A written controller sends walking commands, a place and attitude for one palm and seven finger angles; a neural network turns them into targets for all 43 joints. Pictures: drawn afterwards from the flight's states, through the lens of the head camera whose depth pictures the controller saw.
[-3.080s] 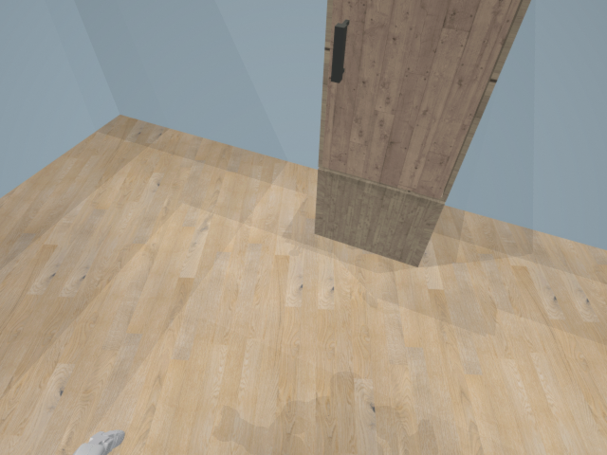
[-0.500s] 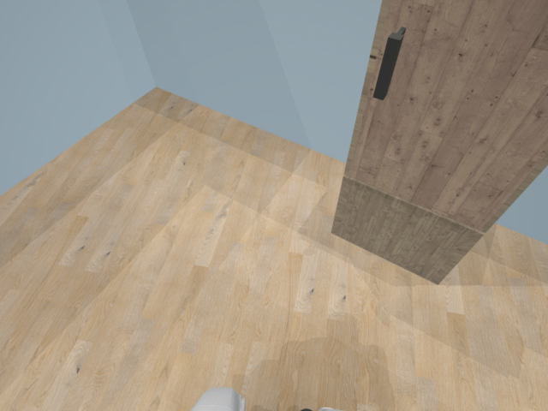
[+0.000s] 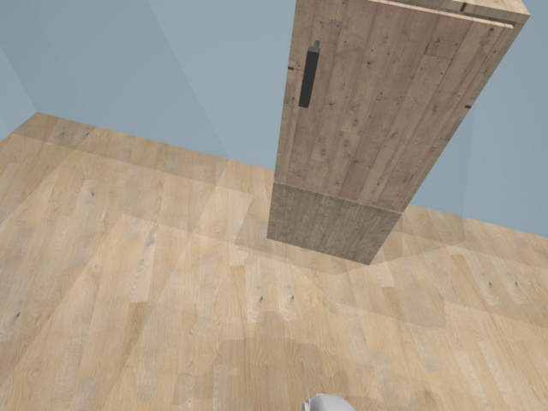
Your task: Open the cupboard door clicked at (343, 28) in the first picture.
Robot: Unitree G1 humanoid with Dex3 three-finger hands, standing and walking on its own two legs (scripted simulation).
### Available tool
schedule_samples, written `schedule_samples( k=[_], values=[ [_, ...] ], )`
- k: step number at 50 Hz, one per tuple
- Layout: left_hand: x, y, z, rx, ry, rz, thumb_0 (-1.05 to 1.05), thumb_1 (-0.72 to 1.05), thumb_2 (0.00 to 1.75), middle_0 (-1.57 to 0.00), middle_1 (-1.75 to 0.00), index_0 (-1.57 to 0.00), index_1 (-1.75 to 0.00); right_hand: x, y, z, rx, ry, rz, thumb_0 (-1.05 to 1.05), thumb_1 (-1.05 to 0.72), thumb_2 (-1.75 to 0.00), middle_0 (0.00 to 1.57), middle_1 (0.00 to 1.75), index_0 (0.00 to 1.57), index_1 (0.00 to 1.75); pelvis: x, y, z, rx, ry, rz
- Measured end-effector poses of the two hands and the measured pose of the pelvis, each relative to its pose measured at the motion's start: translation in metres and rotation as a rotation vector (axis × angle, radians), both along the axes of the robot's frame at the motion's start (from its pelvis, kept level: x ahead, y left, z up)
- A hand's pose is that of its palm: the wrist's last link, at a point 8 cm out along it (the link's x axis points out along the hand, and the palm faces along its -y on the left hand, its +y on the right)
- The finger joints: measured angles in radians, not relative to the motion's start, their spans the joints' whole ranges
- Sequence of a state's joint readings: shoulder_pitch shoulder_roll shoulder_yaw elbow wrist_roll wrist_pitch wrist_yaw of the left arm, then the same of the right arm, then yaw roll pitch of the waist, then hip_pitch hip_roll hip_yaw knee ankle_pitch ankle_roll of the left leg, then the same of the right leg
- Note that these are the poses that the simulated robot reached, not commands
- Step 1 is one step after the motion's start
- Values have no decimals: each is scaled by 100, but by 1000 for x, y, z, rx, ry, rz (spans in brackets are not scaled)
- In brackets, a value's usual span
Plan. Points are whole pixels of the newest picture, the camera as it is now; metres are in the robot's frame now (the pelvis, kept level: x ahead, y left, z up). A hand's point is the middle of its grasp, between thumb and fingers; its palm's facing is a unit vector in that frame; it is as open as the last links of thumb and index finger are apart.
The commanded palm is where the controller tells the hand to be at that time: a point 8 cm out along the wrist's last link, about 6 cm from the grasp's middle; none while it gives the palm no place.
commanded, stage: turn to face it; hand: left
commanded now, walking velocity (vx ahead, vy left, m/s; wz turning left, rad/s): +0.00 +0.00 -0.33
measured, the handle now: (310, 74) +0.83 -0.01 +0.06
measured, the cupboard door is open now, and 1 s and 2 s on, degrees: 0 0 0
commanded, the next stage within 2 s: take the last steps up to it in 0.14 s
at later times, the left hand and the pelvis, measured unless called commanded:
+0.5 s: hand out of the picture +0.12 +0.12 -0.15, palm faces -0.12 -0.96 -0.24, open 7.2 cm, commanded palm none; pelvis +0.02 -0.05 +0.00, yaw -9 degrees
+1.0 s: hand (187, 380) +0.19 +0.16 -0.18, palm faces -0.14 -0.98 -0.14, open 7.4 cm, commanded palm none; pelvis +0.16 -0.02 +0.00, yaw -12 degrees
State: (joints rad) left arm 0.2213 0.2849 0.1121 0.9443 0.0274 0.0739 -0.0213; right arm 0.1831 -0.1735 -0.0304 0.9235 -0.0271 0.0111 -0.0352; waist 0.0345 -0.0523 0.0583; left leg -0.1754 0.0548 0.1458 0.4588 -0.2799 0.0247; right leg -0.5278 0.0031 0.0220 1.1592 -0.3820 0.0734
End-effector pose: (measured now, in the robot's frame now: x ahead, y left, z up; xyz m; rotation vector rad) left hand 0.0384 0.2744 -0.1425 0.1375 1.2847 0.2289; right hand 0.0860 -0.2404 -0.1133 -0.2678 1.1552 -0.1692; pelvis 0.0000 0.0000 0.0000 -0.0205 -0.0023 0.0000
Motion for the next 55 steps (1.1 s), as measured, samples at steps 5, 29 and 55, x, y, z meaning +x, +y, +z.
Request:
schedule_samples(
  k=[5,29,55],
  values=[
    [31,-10,3,4,2,-94,1,91,90,-20,-30,-20,-30,-46,-6,-9,21,66,-103,0,-90,-90,20,30,20,30,0,-2,0,-2,0,-57],
    [54,-95,10,-7,-22,-214,0,93,90,-21,-30,-20,-30,-76,-49,-32,127,133,-257,1,-91,-90,19,30,20,30,30,-50,0,13,-15,-160],
    [223,-87,-5,-63,66,-260,1,93,90,-20,-30,-20,-30,-9,25,-21,162,311,-389,0,-92,-90,20,30,20,30,187,-32,2,25,-10,-221]
  ],
)
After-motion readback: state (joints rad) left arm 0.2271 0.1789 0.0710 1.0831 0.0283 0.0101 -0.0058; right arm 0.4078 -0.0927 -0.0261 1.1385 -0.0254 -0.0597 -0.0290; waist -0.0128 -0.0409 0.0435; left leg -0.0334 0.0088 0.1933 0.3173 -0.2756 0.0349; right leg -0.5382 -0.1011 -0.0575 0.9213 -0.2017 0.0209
